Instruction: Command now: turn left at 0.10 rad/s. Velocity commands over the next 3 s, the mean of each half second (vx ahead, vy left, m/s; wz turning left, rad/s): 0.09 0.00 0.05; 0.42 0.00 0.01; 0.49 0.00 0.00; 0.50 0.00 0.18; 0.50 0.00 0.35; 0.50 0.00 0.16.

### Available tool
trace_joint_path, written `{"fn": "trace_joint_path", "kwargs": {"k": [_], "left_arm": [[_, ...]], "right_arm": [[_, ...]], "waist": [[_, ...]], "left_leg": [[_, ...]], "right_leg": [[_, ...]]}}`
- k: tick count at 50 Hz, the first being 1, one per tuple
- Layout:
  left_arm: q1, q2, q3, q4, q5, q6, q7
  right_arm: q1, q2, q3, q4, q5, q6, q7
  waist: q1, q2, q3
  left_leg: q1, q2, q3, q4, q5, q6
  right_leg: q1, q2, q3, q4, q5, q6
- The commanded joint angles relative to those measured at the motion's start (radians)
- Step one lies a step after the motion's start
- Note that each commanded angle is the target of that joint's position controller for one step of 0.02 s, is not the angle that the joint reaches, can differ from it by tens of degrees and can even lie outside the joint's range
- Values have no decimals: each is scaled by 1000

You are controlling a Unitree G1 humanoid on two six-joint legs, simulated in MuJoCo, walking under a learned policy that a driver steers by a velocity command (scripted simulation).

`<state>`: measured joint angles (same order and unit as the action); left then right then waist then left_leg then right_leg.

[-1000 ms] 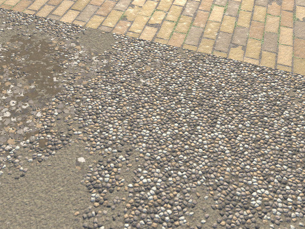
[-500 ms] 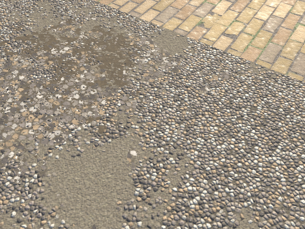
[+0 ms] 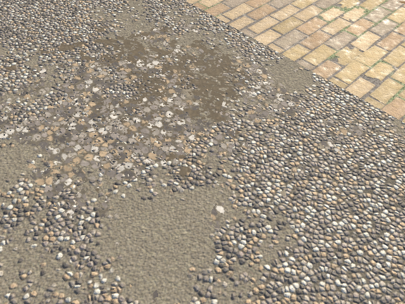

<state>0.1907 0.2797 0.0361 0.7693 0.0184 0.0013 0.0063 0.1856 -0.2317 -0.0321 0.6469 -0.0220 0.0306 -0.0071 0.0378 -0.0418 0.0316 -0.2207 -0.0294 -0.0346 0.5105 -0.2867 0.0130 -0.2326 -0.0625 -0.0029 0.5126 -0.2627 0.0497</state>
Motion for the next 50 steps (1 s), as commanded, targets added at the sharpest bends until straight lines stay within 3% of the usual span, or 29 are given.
{"fn": "trace_joint_path", "kwargs": {"k": [1, 7, 13, 14, 16, 17, 19, 21, 22, 24, 25, 26, 27, 28, 29, 31, 33, 36, 39, 42, 45, 47, 48, 49, 50], "left_arm": [[-24, 118, 24, -55, 1, -9, 6], [6, 100, 19, -1, -4, -20, 7], [20, 103, 19, 40, -7, -19, 19], [33, 97, 17, 50, -8, -17, 21], [26, 94, 19, 55, -20, -18, 25], [-2, 88, 18, 40, -24, -24, 25], [-54, 88, 19, 5, -39, -49, 18], [-44, 93, 23, -1, -55, -76, -1], [-24, 88, 21, 8, -58, -88, -12], [128, 79, 26, 87, -48, -101, -27], [219, 95, 36, 132, -34, -100, -29], [332, 166, 53, 148, -28, -102, -24], [373, 266, 72, 139, -22, -109, -35], [291, 199, 51, 112, -19, -116, -33], [231, 147, 37, 91, -24, -117, -26], [182, 129, 28, 76, -22, -112, -25], [212, 89, 12, 84, -16, -103, -25], [255, 105, 12, 98, -19, -91, -16], [264, 118, 10, 101, -18, -80, 1], [308, 134, 13, 118, -25, -77, 7], [317, 143, 20, 132, -34, -71, 9], [296, 165, 31, 128, -32, -65, 12], [288, 180, 37, 125, -29, -59, 14], [266, 179, 37, 119, -23, -48, 15], [253, 162, 28, 99, -13, -48, 18]], "right_arm": [[-34, -136, -30, -63, -2, -32, 2], [-19, -122, -24, -44, 3, -32, -3], [-17, -109, -24, -16, 6, -32, -3], [-1, -110, -26, -4, 7, -30, -5], [34, -155, -43, 9, 17, -21, -9], [63, -181, -50, 18, 21, -21, -10], [109, -206, -57, 37, 31, -36, -12], [105, -189, -55, 45, 37, -58, -13], [78, -183, -54, 40, 45, -62, -12], [-21, -179, -51, 20, 54, -56, -9], [-33, -145, -43, 15, 42, -57, -9], [-58, -70, -21, -10, 28, -63, -6], [-62, -95, -30, -57, 43, -82, -14], [-22, -150, -45, -38, 64, -96, -14], [3, -157, -47, -17, 69, -107, -4], [-9, -152, -52, 3, 47, -118, 3], [-16, -129, -51, 9, 38, -117, 19], [-71, -89, -39, -12, 35, -109, 29], [-189, -56, -21, -52, 41, -116, 38], [-276, -58, -16, -79, 48, -126, 53], [-320, -76, -18, -99, 51, -136, 67], [-271, -113, -32, -91, 47, -138, 68], [-197, -142, -45, -72, 45, -135, 62], [-37, -180, -66, -25, 47, -130, 52], [149, -220, -80, 23, 38, -122, 36]], "waist": [[-17, 168, -34], [-20, 85, -33], [-17, 60, -44], [-19, 69, -66], [-45, 122, -28], [-64, 169, 18], [-84, 233, 96], [-67, 244, 95], [-48, 221, 83], [42, 164, 20], [71, 119, -14], [103, -79, -43], [101, -273, -31], [58, -145, 28], [31, -93, 78], [13, -44, 86], [12, -65, 50], [23, -40, 34], [47, -40, 67], [66, -43, 102], [46, -47, 114], [-7, -72, 51], [-52, -94, -14], [-138, -89, -116], [-215, -63, -244]], "left_leg": [[-6, 139, -160, -159, 111, 61], [23, 108, -128, -116, 187, 54], [30, 90, -106, -104, 229, 51], [39, 82, -102, -114, 132, 55], [20, 108, -170, -180, -255, 102], [11, 166, -266, -243, -426, 143], [-12, 275, -436, -327, -509, 214], [40, 318, -463, -324, -414, 231], [41, 307, -421, -311, -358, 216], [-105, 205, -246, -232, -212, 152], [-192, 141, -162, -117, -145, 113], [-330, 27, -14, 195, -131, 32], [-520, -50, -2, 456, -298, -2], [-595, 18, -81, 599, -282, 11], [-635, 61, -86, 632, -166, 29], [-643, 113, -53, 593, 1, 39], [-580, 124, -11, 551, 96, 28], [-576, 117, 36, 455, 172, -7], [-498, 93, 70, 234, 298, -23], [-440, 68, 86, 92, 365, -16], [-433, 55, 71, 18, 331, 24], [-339, 19, 85, 3, 269, 64], [-239, -10, 102, 10, 232, 87], [-33, -34, 121, -18, 257, 120], [305, 75, 7, 32, 271, 171]], "right_leg": [[12, -8, 8, -41, 97, 6], [26, -9, 5, -69, 133, 10], [46, -12, 3, -73, 149, 14], [52, 3, -18, -60, 86, 13], [-38, 57, -80, 47, -108, 0], [-127, 70, -85, 117, -158, -13], [-244, 41, -29, 234, -217, -60], [-304, -2, 21, 266, -283, -113], [-263, -8, 18, 196, -270, -135], [72, 52, -57, -26, 6, -142], [228, 59, -34, -30, 56, -125], [342, -129, 249, -177, -113, -178], [381, -328, 678, -338, -252, -324], [339, -350, 693, -353, -337, -350], [322, -304, 584, -348, -335, -314], [315, -233, 414, -358, -133, -252], [302, -169, 265, -357, 141, -220], [299, -138, 151, -354, 405, -223], [225, -103, 80, -388, 409, -207], [224, -127, 71, -411, 374, -216], [312, -174, 70, -369, 470, -217], [373, -189, 60, -269, 758, -199], [394, -186, 53, -169, 940, -190], [359, -154, 23, 15, 1047, -169], [142, -128, 27, 263, 865, -145]]}}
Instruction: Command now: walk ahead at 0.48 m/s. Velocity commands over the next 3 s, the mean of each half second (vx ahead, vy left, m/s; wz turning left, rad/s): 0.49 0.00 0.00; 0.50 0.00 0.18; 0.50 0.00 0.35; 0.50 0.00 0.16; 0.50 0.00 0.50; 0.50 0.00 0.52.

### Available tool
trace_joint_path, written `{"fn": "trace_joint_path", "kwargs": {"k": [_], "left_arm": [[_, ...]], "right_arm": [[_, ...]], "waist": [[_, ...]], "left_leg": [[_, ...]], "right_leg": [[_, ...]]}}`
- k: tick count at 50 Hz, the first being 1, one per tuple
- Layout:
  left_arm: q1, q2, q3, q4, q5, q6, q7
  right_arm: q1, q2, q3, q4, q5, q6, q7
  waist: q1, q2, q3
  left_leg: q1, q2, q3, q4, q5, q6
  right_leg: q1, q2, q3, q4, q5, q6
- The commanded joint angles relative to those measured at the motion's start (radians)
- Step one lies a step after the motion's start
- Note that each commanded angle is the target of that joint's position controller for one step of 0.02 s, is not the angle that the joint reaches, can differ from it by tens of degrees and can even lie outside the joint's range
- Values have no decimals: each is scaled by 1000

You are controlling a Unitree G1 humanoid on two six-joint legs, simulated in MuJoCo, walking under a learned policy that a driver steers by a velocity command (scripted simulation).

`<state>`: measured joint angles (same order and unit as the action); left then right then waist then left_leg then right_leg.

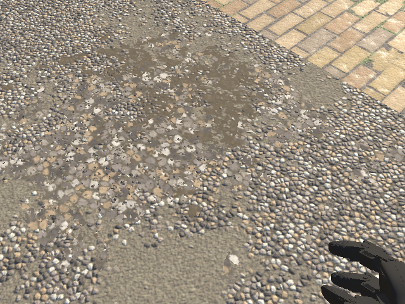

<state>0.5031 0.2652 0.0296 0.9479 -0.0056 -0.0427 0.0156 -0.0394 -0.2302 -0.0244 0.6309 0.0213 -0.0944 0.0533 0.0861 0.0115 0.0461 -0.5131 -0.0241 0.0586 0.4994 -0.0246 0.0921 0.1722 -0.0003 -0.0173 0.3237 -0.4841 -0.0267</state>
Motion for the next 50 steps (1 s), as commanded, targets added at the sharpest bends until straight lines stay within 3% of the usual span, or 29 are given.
{"fn": "trace_joint_path", "kwargs": {"k": [1, 2, 3, 4, 5, 6, 8, 10, 13, 16, 20, 23, 24, 25, 26, 27, 28, 29, 30, 31, 32, 35, 38, 43, 47, 50], "left_arm": [[76, 24, -7, -104, 17, -20, -6], [56, 77, 1, -78, -6, -49, -17], [-78, 161, 29, -130, -42, -64, -23], [-154, 159, 27, -155, -45, -72, -20], [-185, 142, 29, -159, -31, -72, -15], [-159, 130, 33, -151, -20, -60, -12], [-113, 87, 26, -138, -13, -36, -10], [-155, 82, 25, -160, -5, -22, -4], [-284, 79, 21, -206, 6, -28, -5], [-403, 55, 9, -235, 2, -43, -19], [-503, 76, 10, -280, -11, -50, -40], [-484, 107, 21, -292, -10, -56, -53], [-420, 125, 31, -278, -9, -58, -53], [-278, 166, 55, -235, -7, -58, -47], [-97, 239, 79, -199, 2, -55, -38], [-39, 331, 99, -178, 8, -48, -40], [-32, 219, 71, -186, 0, -48, -44], [-109, 178, 56, -199, 2, -50, -42], [-180, 159, 49, -213, 6, -50, -41], [-228, 135, 43, -217, 10, -51, -43], [-250, 115, 37, -219, 18, -55, -43], [-248, 123, 42, -200, 10, -71, -44], [-219, 144, 51, -170, 16, -72, -31], [-197, 160, 55, -138, 15, -67, -15], [-148, 167, 60, -99, 5, -48, -9], [-158, 185, 68, -93, -3, -23, -1]], "right_arm": [[478, -315, -108, 66, -28, 4, -27], [484, -219, -85, 81, -19, 6, -28], [387, -183, -69, 80, -10, 8, -32], [307, -161, -62, 75, -8, 7, -32], [257, -137, -54, 76, -15, 2, -27], [227, -116, -48, 78, -27, -6, -24], [216, -116, -50, 96, -22, -20, -18], [229, -138, -54, 123, -19, -30, -20], [276, -168, -59, 151, -18, -25, -37], [330, -198, -62, 174, -9, -15, -45], [404, -221, -67, 218, 5, 4, -48], [404, -235, -72, 234, 4, 25, -54], [385, -240, -72, 233, 3, 32, -56], [379, -221, -64, 231, -3, 39, -57], [392, -170, -40, 208, -25, 39, -59], [523, -44, -4, 193, -20, 16, -49], [481, -142, -23, 212, -1, -4, -44], [386, -204, -40, 185, 24, -17, -40], [325, -195, -37, 171, 20, -21, -44], [292, -185, -40, 166, 2, -19, -48], [305, -175, -43, 169, -4, -9, -48], [334, -125, -35, 185, -6, 22, -50], [252, -116, -33, 162, -6, 35, -51], [123, -97, -28, 123, -3, 26, -33], [26, -87, -22, 71, -1, 24, -12], [8, -100, -29, 36, 0, 23, 10]], "waist": [[-192, 155, -439], [-216, 173, -503], [-197, 141, -276], [-162, 57, -155], [-125, 4, -83], [-83, 31, -66], [-49, 56, -60], [-43, 54, -19], [-78, 38, 15], [-128, 24, 21], [-160, 31, 29], [-128, 51, 6], [-85, 58, -30], [-18, 41, -121], [44, -52, -279], [-19, -335, -392], [20, -247, -402], [14, -177, -253], [-12, -100, -177], [-36, -68, -114], [-67, -87, -104], [-100, -84, -84], [-80, -64, -35], [-34, -66, 9], [1, -51, 44], [-19, -67, 37]], "left_leg": [[1011, 363, -588, 12, -188, 268], [997, 420, -844, -167, -326, 285], [821, 375, -684, -212, -363, 221], [640, 336, -540, -247, -292, 188], [496, 293, -442, -282, -189, 169], [403, 252, -364, -314, -125, 154], [307, 228, -296, -365, -76, 169], [249, 221, -236, -399, -38, 177], [266, 196, -174, -412, -4, 164], [292, 176, -119, -401, 5, 129], [441, 242, -146, -343, -18, 114], [541, 284, -168, -258, 82, 85], [548, 268, -151, -178, 216, 68], [516, 214, -109, -1, 341, 42], [351, 153, -56, 298, 172, 4], [-68, -37, -37, 654, -408, -67], [-188, -11, -180, 786, -548, -60], [-258, 41, -174, 812, -473, -44], [-236, 93, -143, 774, -381, -41], [-206, 124, -133, 709, -321, -47], [-144, 150, -141, 668, -277, -51], [-101, 160, -128, 594, -222, -75], [-182, 163, -143, 466, -93, -95], [-154, 123, -114, 213, 126, -87], [-193, 108, -82, 114, 104, -61], [-180, 79, -33, 83, -25, -23]], "right_leg": [[-687, 7, 32, 885, 359, -1], [-803, 55, 179, 1031, -68, -10], [-893, -9, 160, 1061, -15, -19], [-879, -65, 125, 1010, 83, -25], [-846, -99, 104, 948, 144, -19], [-777, -132, 111, 904, 190, -14], [-713, -150, 101, 859, 212, 7], [-745, -165, 89, 783, 254, 31], [-809, -168, 75, 582, 431, 55], [-754, -124, 34, 361, 584, 53], [-779, -102, 47, 241, 560, 29], [-734, -79, 39, 194, 433, -13], [-639, -53, 13, 170, 408, -33], [-445, -22, -15, 156, 407, -62], [-151, -163, 134, 192, 446, -122], [189, -383, 621, 79, 234, -288], [198, -386, 753, -21, 103, -284], [86, -356, 603, -30, 132, -238], [-43, -317, 480, -40, 245, -215], [-155, -280, 394, -67, 357, -206], [-223, -253, 337, -94, 422, -195], [-293, -233, 231, -161, 520, -211], [-284, -233, 138, -205, 543, -203], [-258, -210, -15, -237, 527, -152], [-128, -252, -69, -203, 575, -139], [-36, -280, -102, -106, 793, -115]]}}
Over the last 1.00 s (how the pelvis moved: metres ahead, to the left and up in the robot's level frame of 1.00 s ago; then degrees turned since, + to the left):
0.27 -0.02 -0.02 -1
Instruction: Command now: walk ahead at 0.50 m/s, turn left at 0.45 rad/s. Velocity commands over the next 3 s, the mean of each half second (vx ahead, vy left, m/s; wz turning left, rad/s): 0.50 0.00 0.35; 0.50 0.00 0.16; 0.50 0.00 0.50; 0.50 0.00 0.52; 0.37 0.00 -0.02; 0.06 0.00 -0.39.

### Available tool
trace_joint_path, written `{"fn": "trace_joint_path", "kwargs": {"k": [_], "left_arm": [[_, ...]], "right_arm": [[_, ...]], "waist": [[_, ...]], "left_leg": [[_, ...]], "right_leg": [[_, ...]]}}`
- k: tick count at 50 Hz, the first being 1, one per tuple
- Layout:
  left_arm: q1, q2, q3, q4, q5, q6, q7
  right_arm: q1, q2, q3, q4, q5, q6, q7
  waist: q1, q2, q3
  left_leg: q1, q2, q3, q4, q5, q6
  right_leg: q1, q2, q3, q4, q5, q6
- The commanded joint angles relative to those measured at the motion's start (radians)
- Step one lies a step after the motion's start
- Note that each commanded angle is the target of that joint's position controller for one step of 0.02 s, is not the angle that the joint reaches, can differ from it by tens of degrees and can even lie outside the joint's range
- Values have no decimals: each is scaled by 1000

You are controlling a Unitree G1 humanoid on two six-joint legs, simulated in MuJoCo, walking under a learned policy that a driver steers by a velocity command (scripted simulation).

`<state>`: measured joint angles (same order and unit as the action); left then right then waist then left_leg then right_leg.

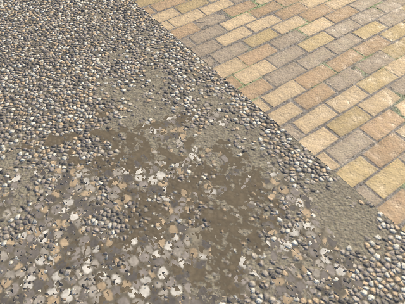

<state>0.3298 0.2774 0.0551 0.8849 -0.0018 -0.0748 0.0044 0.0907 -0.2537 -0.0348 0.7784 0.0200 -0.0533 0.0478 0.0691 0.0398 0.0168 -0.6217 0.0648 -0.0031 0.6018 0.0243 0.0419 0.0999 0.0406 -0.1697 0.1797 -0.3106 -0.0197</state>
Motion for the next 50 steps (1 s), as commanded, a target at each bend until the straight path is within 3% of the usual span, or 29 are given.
{"fn": "trace_joint_path", "kwargs": {"k": [1, 2, 3, 4, 5, 6, 7, 8, 9, 10, 11, 14, 19, 22, 24, 27, 28, 29, 30, 31, 32, 33, 34, 35, 37, 40, 46, 50], "left_arm": [[2, 188, 47, -36, -8, 16, 16], [-8, 202, 51, -43, -8, 25, 23], [-25, 205, 51, -51, -7, 36, 31], [-26, 197, 45, -67, -4, 37, 39], [51, 85, 8, -111, 27, 14, 26], [36, 65, -9, -130, 12, -31, 9], [-78, 140, 11, -155, -29, -62, -7], [-127, 142, 8, -174, -38, -77, -10], [-136, 138, 12, -168, -17, -79, -4], [-120, 148, 22, -159, 1, -69, 1], [-98, 141, 24, -156, 6, -54, -1], [-92, 96, 15, -162, 13, -25, 1], [-265, 57, -1, -208, 5, -30, -6], [-342, 65, -1, -232, -7, -38, -20], [-372, 78, 2, -250, -6, -44, -31], [-333, 100, 9, -251, -4, -50, -41], [-270, 117, 18, -237, -4, -52, -39], [-140, 149, 37, -199, -2, -52, -34], [29, 203, 51, -172, 11, -52, -28], [121, 279, 74, -143, 16, -43, -30], [135, 188, 49, -137, -6, -39, -35], [58, 144, 34, -149, -10, -35, -31], [-12, 132, 28, -163, -3, -28, -29], [-57, 115, 21, -166, 4, -25, -31], [-90, 96, 12, -165, 12, -31, -34], [-80, 122, 20, -143, 4, -41, -30], [-34, 151, 28, -98, 5, -32, -12], [16, 163, 35, -56, -3, -16, -8]], "right_arm": [[-98, -91, -26, -115, 1, -16, 19], [-41, -112, -39, -110, 0, -13, 20], [87, -148, -63, -81, 2, -11, 17], [256, -214, -98, -40, 5, -6, 3], [345, -326, -125, -29, 5, 1, -18], [342, -307, -112, -51, 7, -7, -16], [323, -238, -93, -49, -2, -13, -17], [269, -201, -84, -55, -1, -17, -19], [198, -173, -74, -71, 0, -17, -19], [146, -135, -61, -87, -7, -17, -23], [122, -122, -54, -98, -16, -16, -26], [144, -151, -60, -80, -16, -26, -37], [217, -171, -59, -39, -7, -24, -53], [267, -180, -58, -8, -3, -21, -52], [291, -181, -59, 9, -2, -14, -54], [292, -195, -65, 24, -4, -1, -62], [273, -201, -66, 21, -5, 4, -63], [256, -188, -59, 15, -10, 7, -61], [252, -149, -41, -7, -24, 7, -61], [394, -61, -15, -12, -12, -13, -55], [365, -119, -21, 0, -5, -29, -48], [269, -178, -38, -22, 15, -37, -42], [200, -173, -36, -39, 12, -41, -42], [164, -161, -38, -47, -2, -41, -43], [201, -133, -40, -34, -9, -26, -45], [193, -97, -32, -35, -13, -9, -51], [25, -68, -19, -73, -4, -17, -34], [-74, -66, -17, -121, 3, -18, -15]], "waist": [[-23, -114, 37], [-57, -134, -10], [-130, -129, -81], [-209, -83, -170], [-167, 151, -281], [-157, 169, -411], [-196, 86, -304], [-171, 32, -194], [-123, -38, -116], [-86, -32, -81], [-61, -5, -69], [-50, 11, -48], [-126, 22, -8], [-160, 28, 23], [-164, 27, 34], [-128, 46, 21], [-89, 54, -14], [-22, 37, -101], [45, -31, -250], [5, -303, -381], [30, -288, -376], [29, -195, -212], [7, -105, -120], [-17, -74, -48], [-65, -118, -33], [-78, -120, -21], [-16, -100, 17], [18, -86, 54]], "left_leg": [[-14, -39, 62, -17, -125, 45], [74, -76, 93, -8, -173, 64], [242, -119, 114, -40, -162, 92], [525, -107, 36, -77, -127, 137], [909, 152, -409, -79, -152, 284], [1065, 286, -851, -262, -295, 410], [1004, 250, -717, -296, -299, 345], [862, 207, -569, -301, -242, 302], [700, 164, -466, -315, -150, 270], [585, 134, -387, -340, -60, 253], [509, 116, -353, -366, -8, 251], [405, 89, -243, -406, 138, 256], [407, 36, -147, -416, 51, 184], [478, 81, -187, -406, -30, 182], [574, 122, -218, -361, 5, 177], [668, 160, -241, -286, 154, 149], [669, 143, -225, -216, 308, 135], [636, 90, -184, -66, 423, 112], [476, 30, -141, 193, 260, 80], [83, -142, -67, 571, -283, -1], [-61, -134, -165, 676, -596, 2], [-135, -75, -155, 717, -529, 8], [-121, -22, -112, 679, -440, 8], [-102, 10, -92, 611, -383, 1], [-5, 47, -84, 533, -320, -12], [-20, 62, -63, 435, -252, -43], [-14, 42, -34, 105, 58, -42], [-51, 19, -26, 6, 58, -17]], "right_leg": [[49, -320, 34, 104, 795, -109], [52, -316, 17, 203, 966, -96], [12, -291, -10, 379, 1052, -73], [-159, -250, -21, 623, 921, -35], [-575, -115, -12, 995, 227, 27], [-816, 28, 198, 1201, -290, 42], [-923, -44, 280, 1227, -221, 18], [-925, -90, 263, 1158, -127, -1], [-867, -128, 254, 1062, -66, 5], [-791, -160, 250, 991, -22, 15], [-732, -171, 246, 962, 3, 27], [-698, -172, 209, 845, 91, 69], [-665, -130, 186, 484, 416, 71], [-676, -111, 191, 387, 460, 53], [-724, -105, 201, 346, 397, 27], [-684, -87, 193, 312, 270, -18], [-585, -59, 167, 294, 243, -39], [-395, -45, 148, 276, 283, -71], [-101, -181, 290, 321, 332, -137], [263, -400, 734, 254, 143, -299], [282, -423, 909, 142, -9, -297], [156, -398, 772, 123, -60, -251], [10, -358, 653, 100, 1, -223], [-109, -320, 574, 67, 92, -217], [-223, -269, 476, 14, 208, -207], [-259, -258, 371, -35, 328, -225], [-217, -228, 179, -73, 373, -170], [-94, -279, 134, -55, 385, -158]]}}
Over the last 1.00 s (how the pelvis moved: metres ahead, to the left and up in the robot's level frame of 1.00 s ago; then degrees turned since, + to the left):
0.55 -0.04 0.02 8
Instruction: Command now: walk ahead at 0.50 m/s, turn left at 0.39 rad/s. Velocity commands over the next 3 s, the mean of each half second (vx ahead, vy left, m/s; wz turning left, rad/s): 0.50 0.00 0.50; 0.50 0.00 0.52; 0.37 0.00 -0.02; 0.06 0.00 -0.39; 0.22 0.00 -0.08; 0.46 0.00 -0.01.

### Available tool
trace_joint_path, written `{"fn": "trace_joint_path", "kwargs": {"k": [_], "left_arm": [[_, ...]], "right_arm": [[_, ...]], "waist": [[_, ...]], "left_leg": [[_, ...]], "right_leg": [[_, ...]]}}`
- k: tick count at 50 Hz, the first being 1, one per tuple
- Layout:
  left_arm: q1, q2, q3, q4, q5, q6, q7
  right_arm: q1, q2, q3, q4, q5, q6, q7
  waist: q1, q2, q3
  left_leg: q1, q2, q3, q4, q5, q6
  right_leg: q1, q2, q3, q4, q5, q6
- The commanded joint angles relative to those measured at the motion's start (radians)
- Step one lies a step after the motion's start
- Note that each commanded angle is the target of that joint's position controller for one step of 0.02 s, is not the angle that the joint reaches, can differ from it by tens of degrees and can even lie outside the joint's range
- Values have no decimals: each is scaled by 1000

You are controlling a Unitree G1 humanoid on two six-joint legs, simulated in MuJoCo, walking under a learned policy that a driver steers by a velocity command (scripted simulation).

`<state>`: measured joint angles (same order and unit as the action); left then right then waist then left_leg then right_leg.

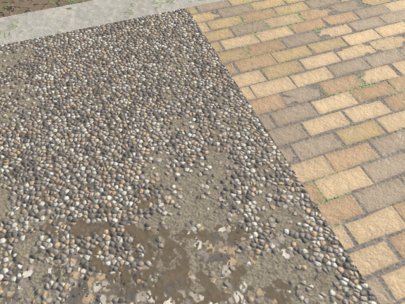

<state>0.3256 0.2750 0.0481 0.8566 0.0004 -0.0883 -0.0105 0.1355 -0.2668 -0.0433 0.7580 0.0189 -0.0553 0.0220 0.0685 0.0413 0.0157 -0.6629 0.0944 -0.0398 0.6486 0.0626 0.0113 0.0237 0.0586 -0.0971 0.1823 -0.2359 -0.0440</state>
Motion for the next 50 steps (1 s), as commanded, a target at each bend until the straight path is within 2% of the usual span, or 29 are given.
{"fn": "trace_joint_path", "kwargs": {"k": [1, 3, 5, 6, 7, 8, 9, 10, 11, 12, 13, 15, 17, 22, 24, 27, 29, 30, 31, 32, 33, 34, 35, 36, 37, 40, 44, 47, 50], "left_arm": [[23, 167, 44, -21, -8, 4, 9], [12, 179, 50, -16, -14, 19, 15], [-14, 207, 59, -27, -16, 35, 28], [-31, 210, 59, -34, -15, 46, 36], [-27, 192, 49, -49, -8, 48, 45], [38, 95, 14, -100, 19, 26, 37], [28, 77, -1, -108, 16, -14, 20], [-58, 147, 17, -129, -24, -42, 2], [-112, 149, 13, -147, -34, -58, -2], [-130, 144, 16, -147, -14, -62, 3], [-131, 156, 27, -145, 5, -53, 9], [-100, 137, 28, -150, 14, -29, 9], [-116, 115, 24, -162, 18, -13, 14], [-307, 69, 7, -218, 10, -17, 8], [-357, 80, 10, -236, -2, -24, 1], [-367, 115, 24, -248, -7, -35, -11], [-311, 134, 35, -238, -8, -44, -12], [-228, 149, 47, -217, -4, -48, -7], [-106, 188, 61, -203, 13, -53, 0], [26, 271, 82, -189, 30, -47, 8], [70, 259, 84, -158, 5, -33, -2], [17, 166, 61, -180, -5, -28, 0], [-30, 130, 49, -186, 0, -18, 5], [-74, 113, 41, -183, 7, -13, 5], [-100, 93, 33, -177, 12, -13, 7], [-108, 99, 38, -155, 6, -25, 5], [-76, 139, 52, -114, 5, -28, 2], [-62, 158, 53, -91, -9, -18, 1], [1, 186, 59, -53, -26, -5, 2]], "right_arm": [[-134, -55, -9, -113, 4, -15, 17], [-142, -65, -14, -133, 1, -15, 30], [-71, -101, -34, -133, -3, -11, 35], [52, -135, -57, -105, -2, -9, 33], [220, -200, -90, -64, 1, -5, 21], [316, -315, -119, -54, -1, 1, 3], [314, -288, -103, -71, 7, -6, 6], [292, -219, -83, -70, 0, -10, 5], [242, -186, -74, -76, -1, -12, 3], [175, -168, -67, -89, -3, -11, 2], [125, -139, -56, -106, -9, -11, 1], [92, -141, -56, -123, -14, -10, -5], [106, -163, -63, -117, -10, -14, -17], [181, -184, -70, -86, 2, -3, -38], [217, -189, -71, -70, 7, 2, -41], [238, -176, -69, -59, 9, 12, -45], [221, -176, -71, -63, 5, 19, -46], [208, -155, -64, -69, 4, 21, -45], [201, -104, -45, -84, -5, 17, -40], [299, -43, -26, -104, 1, 10, -40], [354, -79, -23, -116, 17, 1, -40], [288, -170, -46, -98, 23, 4, -40], [196, -189, -53, -113, 13, 11, -39], [153, -174, -54, -124, 3, 15, -38], [139, -158, -57, -130, 0, 19, -34], [145, -95, -47, -139, 9, 35, -25], [76, -62, -33, -161, -2, 29, -19], [-18, -44, -20, -174, -4, 12, -1], [-113, -44, -14, -203, 1, 2, 15]], "waist": [[18, -87, 61], [2, -96, 57], [-50, -128, -10], [-121, -121, -81], [-195, -77, -174], [-170, 137, -289], [-159, 180, -404], [-188, 112, -308], [-168, 49, -197], [-125, -26, -121], [-91, -23, -82], [-51, 12, -66], [-47, 10, -48], [-120, 31, -15], [-140, 38, -11], [-131, 52, -15], [-96, 83, -24], [-51, 80, -60], [7, 33, -172], [4, -178, -327], [-14, -390, -360], [8, -235, -219], [14, -150, -115], [-7, -114, -47], [-29, -129, -10], [-52, -158, 8], [-44, -107, 5], [-17, -100, 28], [10, -101, 55]], "left_leg": [[-25, -15, 14, -56, -13, 25], [-19, -34, 41, -74, -104, 51], [115, -95, 105, -71, -204, 86], [282, -137, 130, -107, -188, 113], [561, -121, 54, -128, -149, 158], [944, 130, -401, -147, -220, 310], [1085, 251, -800, -308, -307, 418], [1031, 215, -668, -329, -335, 361], [890, 171, -522, -335, -282, 320], [736, 132, -431, -353, -199, 290], [624, 100, -369, -380, -106, 276], [505, 74, -331, -420, -15, 290], [436, 50, -270, -435, 39, 291], [381, -20, -211, -416, -81, 219], [403, -4, -253, -395, -129, 209], [503, 32, -345, -308, -161, 193], [532, 40, -391, -241, -123, 175], [517, 5, -378, -169, -85, 152], [440, -49, -322, 29, -111, 119], [155, -182, -181, 364, -396, 45], [-80, -172, -139, 575, -677, 19], [-145, -109, -160, 660, -595, 8], [-139, -74, -119, 662, -510, 3], [-108, -46, -103, 621, -451, 0], [-76, -18, -101, 576, -413, 0], [-27, 10, -65, 509, -358, -6], [-47, 11, -66, 315, -216, -16], [18, -6, -12, 110, -83, -6], [50, -21, 28, -7, -76, 9]], "right_leg": [[23, -311, 53, -40, 334, -127], [87, -332, 32, 22, 472, -107], [109, -326, -6, 177, 813, -79], [74, -300, -43, 347, 920, -54], [-91, -259, -63, 588, 812, -16], [-510, -119, -69, 971, 241, 47], [-735, 9, 128, 1166, -349, 61], [-838, -63, 208, 1202, -293, 40], [-839, -107, 188, 1140, -204, 24], [-791, -143, 178, 1041, -142, 27], [-722, -168, 177, 971, -103, 37], [-647, -172, 169, 911, -70, 66], [-635, -161, 151, 822, -6, 97], [-557, -93, 142, 453, 301, 118], [-526, -72, 151, 387, 334, 113], [-512, -65, 186, 313, 259, 86], [-440, -61, 178, 288, 172, 53], [-318, -61, 159, 244, 180, 27], [-91, -163, 239, 269, 171, -29], [276, -389, 566, 255, 87, -154], [360, -511, 913, 155, -162, -239], [245, -471, 816, 121, -283, -197], [115, -424, 648, 113, -220, -153], [-6, -377, 533, 85, -107, -137], [-80, -341, 447, 59, -23, -125], [-159, -310, 289, -7, 116, -134], [-124, -314, 178, -34, 267, -159], [-124, -286, 88, -43, 295, -139], [-72, -312, 77, -39, 289, -134]]}}
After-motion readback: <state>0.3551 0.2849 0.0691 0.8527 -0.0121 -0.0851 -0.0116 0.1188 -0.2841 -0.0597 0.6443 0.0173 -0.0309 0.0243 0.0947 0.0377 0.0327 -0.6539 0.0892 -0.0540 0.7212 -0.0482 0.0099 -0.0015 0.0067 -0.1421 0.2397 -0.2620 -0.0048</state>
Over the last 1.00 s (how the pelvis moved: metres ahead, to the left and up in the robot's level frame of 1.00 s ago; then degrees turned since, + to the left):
0.57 0.06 0.01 16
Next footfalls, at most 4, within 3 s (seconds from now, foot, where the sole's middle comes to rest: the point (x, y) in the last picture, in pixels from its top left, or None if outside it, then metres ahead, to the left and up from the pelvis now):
0.14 left None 0.25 0.14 -0.78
0.62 right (228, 280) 0.56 0.00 -0.78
1.12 left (124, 245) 0.67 0.37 -0.78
1.60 right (160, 183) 0.94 0.27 -0.78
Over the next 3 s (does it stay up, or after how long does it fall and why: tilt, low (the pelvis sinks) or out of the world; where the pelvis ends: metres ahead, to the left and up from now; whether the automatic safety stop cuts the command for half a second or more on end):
stays up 1.10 0.51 0.00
